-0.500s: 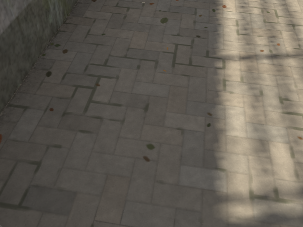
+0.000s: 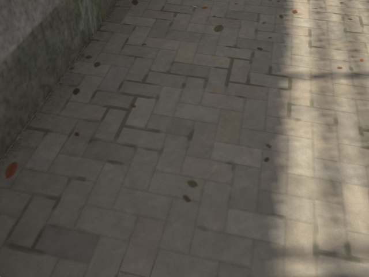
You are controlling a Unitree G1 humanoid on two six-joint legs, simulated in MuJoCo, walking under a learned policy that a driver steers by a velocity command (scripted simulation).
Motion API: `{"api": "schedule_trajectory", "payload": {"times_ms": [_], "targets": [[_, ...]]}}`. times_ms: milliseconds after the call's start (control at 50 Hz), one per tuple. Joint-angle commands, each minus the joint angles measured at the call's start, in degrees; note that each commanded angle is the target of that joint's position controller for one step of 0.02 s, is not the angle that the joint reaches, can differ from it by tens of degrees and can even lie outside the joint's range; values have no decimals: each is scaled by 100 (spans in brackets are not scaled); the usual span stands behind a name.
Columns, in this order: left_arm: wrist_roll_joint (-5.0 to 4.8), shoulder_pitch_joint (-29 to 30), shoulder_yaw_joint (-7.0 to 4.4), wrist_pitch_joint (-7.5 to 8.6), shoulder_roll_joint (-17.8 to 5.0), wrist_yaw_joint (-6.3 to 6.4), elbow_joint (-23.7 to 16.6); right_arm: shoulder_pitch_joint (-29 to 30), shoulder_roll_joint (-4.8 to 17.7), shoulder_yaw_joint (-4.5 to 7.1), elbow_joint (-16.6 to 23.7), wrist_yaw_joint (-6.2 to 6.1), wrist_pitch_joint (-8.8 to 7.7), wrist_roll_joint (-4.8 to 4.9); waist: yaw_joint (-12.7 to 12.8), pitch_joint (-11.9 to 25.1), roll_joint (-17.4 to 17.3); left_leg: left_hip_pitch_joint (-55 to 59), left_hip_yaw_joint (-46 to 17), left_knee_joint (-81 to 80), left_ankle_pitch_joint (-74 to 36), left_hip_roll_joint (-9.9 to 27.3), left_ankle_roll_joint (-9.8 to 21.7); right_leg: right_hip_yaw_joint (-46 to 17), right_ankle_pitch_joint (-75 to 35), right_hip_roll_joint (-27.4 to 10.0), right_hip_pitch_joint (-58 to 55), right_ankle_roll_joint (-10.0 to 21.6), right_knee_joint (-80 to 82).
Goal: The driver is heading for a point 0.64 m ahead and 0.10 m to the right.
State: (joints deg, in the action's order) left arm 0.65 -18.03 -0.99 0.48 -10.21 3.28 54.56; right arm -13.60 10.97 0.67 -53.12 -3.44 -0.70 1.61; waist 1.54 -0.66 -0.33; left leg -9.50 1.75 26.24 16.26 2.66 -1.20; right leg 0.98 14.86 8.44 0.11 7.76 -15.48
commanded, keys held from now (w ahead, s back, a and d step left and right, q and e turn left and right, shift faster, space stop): w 0.98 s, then no key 0.02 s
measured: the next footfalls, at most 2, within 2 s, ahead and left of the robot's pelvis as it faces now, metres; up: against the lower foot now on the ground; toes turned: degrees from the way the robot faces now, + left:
left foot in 1.36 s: +0.29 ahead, +0.18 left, +0.17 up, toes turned +7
right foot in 1.76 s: +0.24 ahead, -0.05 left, +0.17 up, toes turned -2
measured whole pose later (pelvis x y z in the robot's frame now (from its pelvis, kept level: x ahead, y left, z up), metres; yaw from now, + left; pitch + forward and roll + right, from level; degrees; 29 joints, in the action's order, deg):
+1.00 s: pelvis -0.01 +0.01 +0.00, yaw +0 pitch +0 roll -1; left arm 2.3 -27.1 1.2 -2.1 -6.6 -6.8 62.6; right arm -18.4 8.5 -0.8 -59.9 3.9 3.3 -3.2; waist 0.0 0.0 -0.3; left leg -11.4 2.0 28.6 17.5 1.8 1.9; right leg 0.8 15.6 7.5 2.1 7.4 -17.7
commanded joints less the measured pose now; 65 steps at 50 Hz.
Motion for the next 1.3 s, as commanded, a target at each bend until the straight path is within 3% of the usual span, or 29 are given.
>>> {"api": "schedule_trajectory", "payload": {"times_ms": [20, 120, 240, 280, 380, 400, 460, 740, 760, 780, 800, 840, 880, 980, 1000, 1020, 1040, 1060, 1080, 1100, 1120, 1140, 1160, 1180, 1220, 1240, 1260, 1280, 1300], "targets": [[-11, -229, -93, -8, -568, 40, -116, -483, 340, 55, 97, -41, -16, -38, -98, 73, 20, -93, -114, -203, -1046, 209, 332, -650, -4789, -1325, -339, -489, -161], [12, -313, -41, -75, -512, 28, 37, -634, 430, 2, 15, -40, 24, -108, -23, -246, -36, -298, -198, -332, -739, 320, 314, -673, -3228, -1284, -125, -433, 157], [-19, -344, -32, -60, -515, 19, 144, -953, 467, -70, -76, -69, 12, -97, -62, -361, -8, -377, -237, -405, -688, 383, 304, -706, -2698, -1256, -70, -451, 343], [-39, -443, -32, -51, -523, 47, 155, -1073, 572, -13, -71, -75, 12, -157, -72, -454, 60, -473, -305, -461, -663, 429, 277, -719, -2262, -1184, -79, -396, 405], [-41, -501, -30, -41, -490, 29, 164, -1227, 428, -26, -74, -70, -1, -147, -99, -442, -45, -459, -323, -493, -628, 428, 286, -763, -2110, -1191, -31, -366, 436], [-77, -525, -29, -38, -474, 28, 148, -1261, 451, -23, -79, -72, 9, -145, -99, -470, 33, -473, -352, -472, -617, 440, 298, -751, -2092, -1168, -3, -359, 412], [-40, -556, -39, -55, -460, 40, 136, -1311, 411, -25, -57, -142, 13, -154, -104, -371, 14, -381, -344, -413, -694, 447, 330, -731, -2203, -1163, 79, -366, 354], [-37, -726, -45, -75, -448, 52, 152, -1438, 365, -33, 15, -152, -3, -157, -112, -400, -73, -331, -396, -433, -918, 476, 365, -739, -2376, -1188, 155, -370, 320], [69, -1254, 143, -249, 4, -542, 462, -1091, 97, -118, -56, 424, 140, -504, -121, -191, -393, -217, -292, -299, -446, 286, 516, -599, -1641, -917, 106, 25, -71], [126, -1441, 71, -316, -127, -882, 539, -926, 116, -104, -30, 709, 274, -581, -41, -543, -253, -600, -307, -409, -170, 163, 626, -537, -1260, -797, 212, 195, 96], [80, -1437, 72, -328, -142, -1029, 581, -830, 204, -64, -97, 817, 346, -543, -28, -691, -219, -697, -214, -403, -178, 89, 653, -615, -1120, -812, 391, 299, 203], [67, -1402, 76, -261, -227, -1097, 633, -876, 253, -40, -236, 825, 392, -494, -148, -583, -64, -541, -63, -241, -391, 7, 633, -695, -1287, -873, 430, 358, 215], [109, -1334, 126, -236, -121, -1085, 665, -816, 169, -81, -366, 789, 368, -472, -183, -594, 1, -494, -66, -166, -524, -9, 633, -720, -1491, -874, 517, 245, 165], [57, -1572, 208, -287, -11, -1035, 854, -698, -95, -213, -576, 855, 331, -352, -174, -392, 5, 38, -78, -112, -1600, -51, 569, -666, -2899, -868, 548, -64, 36], [483, -2041, -60, -197, -635, -885, 937, -682, 495, 12, -616, 692, 345, -727, 290, -243, 203, -1200, 6, 1164, 619, -223, 961, -1359, 813, -1462, 115, 670, -97], [583, -2486, -64, -75, -677, -728, 1106, 76, 170, -105, -217, 584, 286, -893, 619, -885, 853, -3751, -329, 1996, 508, -24, 1002, -3018, 2122, -2318, -662, 1473, 301], [651, -3018, -90, 26, -752, -609, 1272, 232, 177, -141, -128, 486, 170, -857, 903, -1221, 989, -5563, -997, 3958, 240, 122, 1012, -4336, 2028, -3288, -1221, 2085, 720], [704, -3260, -84, 141, -682, -593, 1426, -150, 483, -13, -324, 399, 33, -559, 918, -977, 583, -6167, -1499, 6481, 188, -195, 1006, -4216, 963, -3337, -1345, 2109, 592], [802, -3162, 14, 239, -407, -705, 1543, -517, 526, 69, -446, 426, -52, -344, 582, -607, 486, -6614, -1604, 8704, 196, -575, 1148, -3277, -488, -2939, -1390, 1778, 184], [863, -2732, 215, 293, 130, -774, 1574, -347, 368, 70, -346, 461, -96, -292, 218, -642, 187, -7177, -1545, 9402, 208, -515, 1303, -2616, -1252, -2794, -1175, 1477, 52], [759, -2170, 432, 330, 556, -742, 1436, -17, 236, 39, -102, 532, -58, -421, -28, -410, -202, -7193, -1375, 9487, 137, -386, 1412, -2020, -1643, -2519, -871, 1170, -45], [530, -1680, 532, 403, 580, -691, 1196, 191, 62, -7, 7, 604, 0, -547, -305, -155, -290, -6664, -706, 9412, 109, -37, 1283, -1273, -1955, -2151, -155, 923, 55], [471, -1695, 574, 437, 560, -655, 1194, 461, 24, -37, 206, 664, 80, -509, -240, 1, -44, -6327, -236, 9776, 369, 93, 1262, -958, -1921, -1845, 301, 803, 166], [535, -2001, 508, 464, 247, -561, 1310, 816, -135, -134, 496, 685, 101, -390, -71, -155, 349, -6514, -65, 10250, 810, 61, 1228, -827, -2240, -1693, 577, 642, 170], [646, -2278, 446, 631, -20, -306, 1339, 1821, -100, -255, 1126, 621, 17, -272, 263, -263, 34, -6840, -38, 8896, 893, 263, 1176, -819, -2403, -1497, 659, 327, 178], [571, -2663, 356, 705, -302, -232, 1440, 2086, -174, -301, 1363, 584, 25, -264, 262, -218, 407, -6970, 184, 8760, 1453, 164, 1221, -782, -2828, -1460, 655, 272, 267], [520, -2559, 328, 800, -372, -204, 1419, 2197, -159, -316, 1528, 563, 45, -257, 144, -71, 443, -6841, 52, 8100, 1086, 408, 1189, -859, -3081, -1623, 600, 181, 308], [368, -2441, 376, 834, -329, -314, 1310, 2436, 1, -305, 1663, 509, 111, -362, -13, 208, 117, -6338, 0, 6622, 188, 635, 1022, -982, -2803, -1764, 925, 104, 377], [354, -2187, 370, 815, -327, -385, 1231, 2493, -115, -386, 1712, 530, 259, -410, -94, 127, 236, -5593, 106, 5778, -593, 620, 927, -883, -2902, -1772, 1361, 227, 691]]}}
Velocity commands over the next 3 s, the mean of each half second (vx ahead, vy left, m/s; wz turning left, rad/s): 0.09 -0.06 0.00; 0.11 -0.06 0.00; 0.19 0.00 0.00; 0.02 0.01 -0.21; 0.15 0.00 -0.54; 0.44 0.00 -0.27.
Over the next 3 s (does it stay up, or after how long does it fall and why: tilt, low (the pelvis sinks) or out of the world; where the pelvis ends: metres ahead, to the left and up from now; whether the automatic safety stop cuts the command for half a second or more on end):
stays up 0.27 -0.06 0.16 its command is cut before an obstacle from the start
